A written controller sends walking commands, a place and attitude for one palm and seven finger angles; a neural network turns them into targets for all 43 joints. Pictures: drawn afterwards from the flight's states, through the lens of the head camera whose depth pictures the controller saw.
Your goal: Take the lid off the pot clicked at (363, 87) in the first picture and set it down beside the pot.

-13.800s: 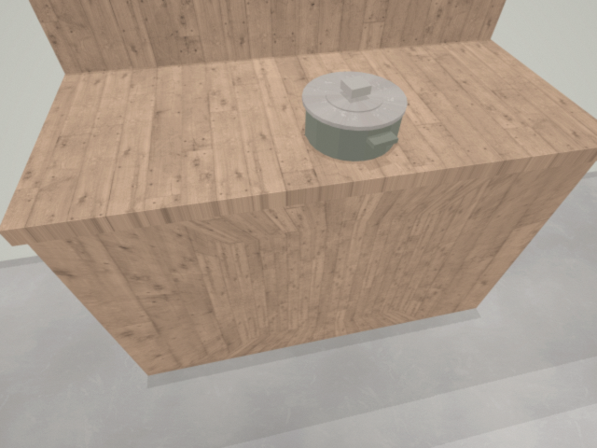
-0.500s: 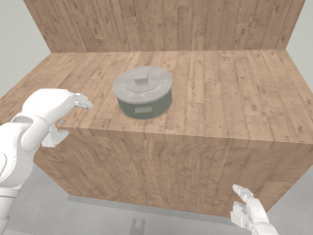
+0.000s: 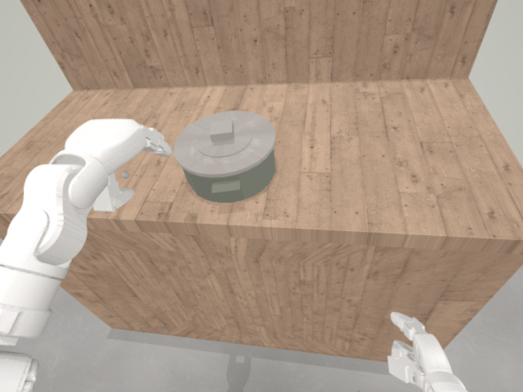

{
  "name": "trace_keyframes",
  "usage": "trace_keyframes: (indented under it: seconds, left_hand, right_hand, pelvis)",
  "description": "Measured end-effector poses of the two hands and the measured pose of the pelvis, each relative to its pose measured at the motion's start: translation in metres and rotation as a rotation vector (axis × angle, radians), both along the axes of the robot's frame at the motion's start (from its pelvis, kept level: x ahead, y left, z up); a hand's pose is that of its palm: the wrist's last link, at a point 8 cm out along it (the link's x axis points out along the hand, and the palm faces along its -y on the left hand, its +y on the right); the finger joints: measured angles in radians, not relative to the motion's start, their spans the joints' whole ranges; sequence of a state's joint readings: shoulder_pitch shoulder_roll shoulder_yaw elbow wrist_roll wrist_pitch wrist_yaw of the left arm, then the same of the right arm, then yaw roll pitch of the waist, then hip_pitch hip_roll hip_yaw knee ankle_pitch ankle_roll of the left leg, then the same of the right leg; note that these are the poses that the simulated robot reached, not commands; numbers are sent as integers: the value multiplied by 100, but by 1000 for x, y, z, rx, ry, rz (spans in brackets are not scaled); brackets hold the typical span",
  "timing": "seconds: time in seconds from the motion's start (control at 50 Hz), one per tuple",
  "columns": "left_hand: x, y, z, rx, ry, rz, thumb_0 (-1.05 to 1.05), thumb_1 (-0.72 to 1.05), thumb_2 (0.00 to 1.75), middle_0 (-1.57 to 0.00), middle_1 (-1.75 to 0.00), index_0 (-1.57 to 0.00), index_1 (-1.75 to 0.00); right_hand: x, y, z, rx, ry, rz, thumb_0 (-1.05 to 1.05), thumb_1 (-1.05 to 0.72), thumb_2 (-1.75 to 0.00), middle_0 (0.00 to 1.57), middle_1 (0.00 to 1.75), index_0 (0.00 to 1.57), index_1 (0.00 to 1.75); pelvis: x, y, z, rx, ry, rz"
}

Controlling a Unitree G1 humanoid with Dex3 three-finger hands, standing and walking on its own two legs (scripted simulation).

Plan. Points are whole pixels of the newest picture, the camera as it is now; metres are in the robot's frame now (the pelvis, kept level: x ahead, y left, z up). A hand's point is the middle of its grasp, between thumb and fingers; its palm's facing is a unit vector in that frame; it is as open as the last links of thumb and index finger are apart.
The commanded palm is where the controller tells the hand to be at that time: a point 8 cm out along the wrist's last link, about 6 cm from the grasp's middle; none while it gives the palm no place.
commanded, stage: move the open hand above the knob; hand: left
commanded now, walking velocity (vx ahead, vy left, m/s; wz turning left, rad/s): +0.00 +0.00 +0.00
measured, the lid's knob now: (222, 130) +0.55 +0.13 +0.12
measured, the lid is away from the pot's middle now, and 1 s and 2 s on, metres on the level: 0.00 0.00 0.00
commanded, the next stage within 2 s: lower the open fingers around the knob in 1.98 s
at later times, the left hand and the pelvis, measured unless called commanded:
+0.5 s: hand (165, 145) +0.42 +0.18 +0.19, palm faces -0.21 +0.01 -0.98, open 10.1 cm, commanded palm +0.40 +0.18 +0.26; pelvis +0.02 -0.01 +0.00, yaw +0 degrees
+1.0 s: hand (191, 119) +0.48 +0.16 +0.19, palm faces -0.23 +0.00 -0.97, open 10.1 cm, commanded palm +0.47 +0.16 +0.26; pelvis +0.03 +0.00 +0.00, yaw +0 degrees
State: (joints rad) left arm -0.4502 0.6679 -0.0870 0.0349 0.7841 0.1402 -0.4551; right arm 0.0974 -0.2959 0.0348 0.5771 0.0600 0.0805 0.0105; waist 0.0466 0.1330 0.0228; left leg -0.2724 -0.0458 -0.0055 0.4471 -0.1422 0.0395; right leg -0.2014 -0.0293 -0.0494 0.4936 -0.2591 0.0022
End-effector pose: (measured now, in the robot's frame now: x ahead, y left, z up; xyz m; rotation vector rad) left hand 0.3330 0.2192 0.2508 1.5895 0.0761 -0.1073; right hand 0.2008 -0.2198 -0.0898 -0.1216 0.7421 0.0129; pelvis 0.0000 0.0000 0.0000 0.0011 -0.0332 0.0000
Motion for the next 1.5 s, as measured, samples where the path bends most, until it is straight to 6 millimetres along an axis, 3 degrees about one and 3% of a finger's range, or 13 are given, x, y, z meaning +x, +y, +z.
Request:
trace_keyframes:
  seconds: [0.28, 0.62, 1.12, 1.32, 1.5]
  left_hand:
    - [39, -19, -4, -8, 69, 20, 0, -35, 157, -86, -8, -86, -9]
    - [93, -45, -2, -12, 101, 3, 0, -35, 157, -86, -8, -86, -9]
    - [153, -68, 1, -27, 128, 4, 0, -35, 157, -86, -8, -86, -9]
    - [179, -81, 4, -34, 151, 13, 0, -35, 157, -86, -8, -86, -9]
    - [187, -84, 2, -42, 149, -1, 0, -35, 157, -86, -8, -86, -9]
  right_hand:
    - [-1, -21, -7, -11, 55, -41, 1, -90, -90, 20, 30, 19, 30]
    - [-8, -22, -15, -2, 118, -77, 1, -90, -90, 20, 30, 19, 30]
    - [-51, -26, -25, -33, 244, -166, 1, -90, -90, 20, 30, 19, 30]
    - [-82, -29, -31, -51, 311, -220, 1, -90, -90, 20, 30, 19, 30]
    - [-102, -33, -34, -53, 364, -259, 1, -90, -90, 20, 30, 19, 30]
  pelvis:
    - [12, -8, 0, 6, 14, 3]
    - [24, -6, 0, 8, 45, 1]
    - [34, 6, 1, 4, 95, -7]
    - [38, 8, 1, 5, 124, -18]
    - [43, 8, 2, 8, 129, -34]
